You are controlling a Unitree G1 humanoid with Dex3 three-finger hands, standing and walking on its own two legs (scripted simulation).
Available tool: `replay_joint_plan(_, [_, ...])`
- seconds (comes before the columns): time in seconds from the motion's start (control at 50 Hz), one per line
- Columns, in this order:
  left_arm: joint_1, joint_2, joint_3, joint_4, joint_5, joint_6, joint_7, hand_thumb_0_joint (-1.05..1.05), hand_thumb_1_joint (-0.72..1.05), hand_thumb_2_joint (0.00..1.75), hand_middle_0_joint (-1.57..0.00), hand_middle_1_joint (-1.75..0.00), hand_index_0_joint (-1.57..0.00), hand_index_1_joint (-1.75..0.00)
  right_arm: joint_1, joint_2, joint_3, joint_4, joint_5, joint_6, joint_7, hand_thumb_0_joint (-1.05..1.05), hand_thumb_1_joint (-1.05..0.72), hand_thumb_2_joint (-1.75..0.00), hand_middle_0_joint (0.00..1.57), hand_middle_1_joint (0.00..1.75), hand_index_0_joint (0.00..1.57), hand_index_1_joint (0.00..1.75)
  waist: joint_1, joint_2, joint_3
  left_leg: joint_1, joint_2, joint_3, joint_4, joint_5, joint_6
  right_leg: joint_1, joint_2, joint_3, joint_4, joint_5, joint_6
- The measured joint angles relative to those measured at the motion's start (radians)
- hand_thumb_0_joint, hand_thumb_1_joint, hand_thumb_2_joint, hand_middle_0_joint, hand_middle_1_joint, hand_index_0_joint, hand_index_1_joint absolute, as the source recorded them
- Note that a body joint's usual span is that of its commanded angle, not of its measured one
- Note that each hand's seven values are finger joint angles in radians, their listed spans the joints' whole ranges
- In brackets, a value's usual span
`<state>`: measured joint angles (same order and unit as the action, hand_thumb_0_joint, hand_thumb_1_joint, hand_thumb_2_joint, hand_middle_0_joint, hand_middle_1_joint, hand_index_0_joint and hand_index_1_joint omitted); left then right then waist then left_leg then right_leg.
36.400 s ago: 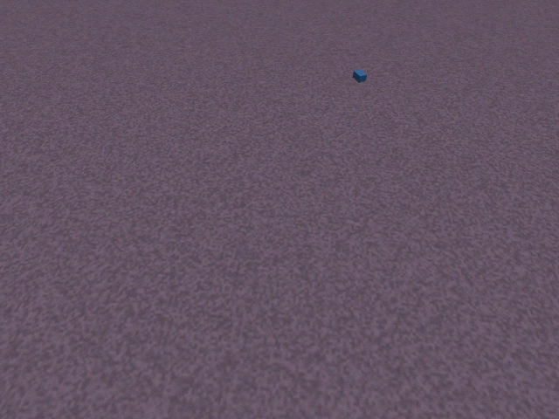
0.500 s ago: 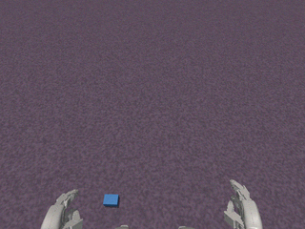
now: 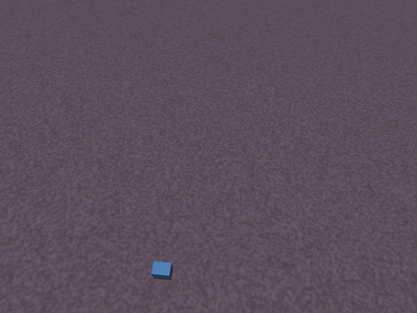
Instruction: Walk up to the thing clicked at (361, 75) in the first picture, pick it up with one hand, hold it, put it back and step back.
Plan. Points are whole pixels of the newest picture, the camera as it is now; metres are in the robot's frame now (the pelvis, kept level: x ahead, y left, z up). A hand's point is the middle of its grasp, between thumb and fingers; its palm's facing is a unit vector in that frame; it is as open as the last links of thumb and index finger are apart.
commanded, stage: stand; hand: left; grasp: from above
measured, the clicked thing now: (161, 269) +0.40 +0.20 -0.74
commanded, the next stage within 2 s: none
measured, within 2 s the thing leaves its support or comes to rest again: neither
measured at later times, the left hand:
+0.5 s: hand out of the picture +0.01 +0.24 -0.15, palm faces +0.03 -0.94 -0.33, open 7.4 cm
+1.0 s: hand out of the picture +0.06 +0.22 -0.14, palm faces +0.02 -0.95 -0.32, open 7.4 cm
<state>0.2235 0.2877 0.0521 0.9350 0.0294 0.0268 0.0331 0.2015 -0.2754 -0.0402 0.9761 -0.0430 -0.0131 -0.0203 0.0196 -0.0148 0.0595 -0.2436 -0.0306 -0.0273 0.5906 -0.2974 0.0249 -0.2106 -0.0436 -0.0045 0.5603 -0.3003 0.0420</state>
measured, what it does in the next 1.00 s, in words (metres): stands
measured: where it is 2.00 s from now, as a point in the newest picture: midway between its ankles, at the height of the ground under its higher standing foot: outside the picture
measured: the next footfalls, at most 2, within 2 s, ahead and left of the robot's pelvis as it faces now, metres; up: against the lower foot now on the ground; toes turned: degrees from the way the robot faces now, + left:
none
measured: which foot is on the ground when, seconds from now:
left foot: down 0.00-1.00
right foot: down 0.00-1.00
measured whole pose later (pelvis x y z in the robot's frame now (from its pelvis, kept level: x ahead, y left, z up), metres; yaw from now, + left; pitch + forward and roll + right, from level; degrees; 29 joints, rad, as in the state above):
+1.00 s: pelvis +0.00 -0.02 +0.02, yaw +0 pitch -4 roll +0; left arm 0.13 0.30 0.03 1.15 0.02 -0.01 0.01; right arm 0.14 -0.31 -0.01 1.13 -0.02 0.00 -0.01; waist 0.00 0.01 0.08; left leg -0.11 0.00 -0.04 0.35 -0.17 -0.01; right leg -0.08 -0.02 -0.02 0.34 -0.19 0.01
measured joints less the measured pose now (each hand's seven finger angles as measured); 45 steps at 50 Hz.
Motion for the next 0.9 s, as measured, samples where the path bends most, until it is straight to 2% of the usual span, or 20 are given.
replay_joint_plan(0.14, [-0.014,-0.009,-0.009,0.111,-0.003,-0.007,0.001,0.01,0.9,0.9,-0.2,-0.3,-0.2,-0.3,-0.019,0.013,0.005,0.067,0.012,0.013,-0.004,0.01,-0.9,-0.89,0.2,0.3,0.21,0.3,0.001,0.004,0.013,0.082,-0.009,0.0,-0.107,0.059,0.005,0.081,-0.01,-0.001,-0.105,0.057,0.006])
replay_joint_plan(0.3, [-0.026,-0.003,-0.011,0.175,0.001,-0.018,-0.004,0.01,0.9,0.9,-0.2,-0.3,-0.2,-0.3,-0.037,0.01,0.001,0.105,0.016,0.021,0.004,0.0,-0.9,-0.89,0.2,0.3,0.21,0.3,-0.004,0.012,0.011,0.112,-0.011,-0.003,-0.17,0.102,0.003,0.108,-0.012,-0.004,-0.157,0.094,0.006])
replay_joint_plan(0.9, [-0.083,0.01,-0.019,0.213,-0.012,-0.035,-0.017,0.01,0.9,0.9,-0.2,-0.3,-0.2,-0.3,-0.057,-0.031,0.023,0.155,0.026,0.016,0.01,0.0,-0.9,-0.89,0.2,0.3,0.2,0.3,-0.02,0.023,0.017,0.132,0.022,-0.017,-0.231,0.124,-0.03,0.123,0.02,-0.017,-0.207,0.109,-0.025])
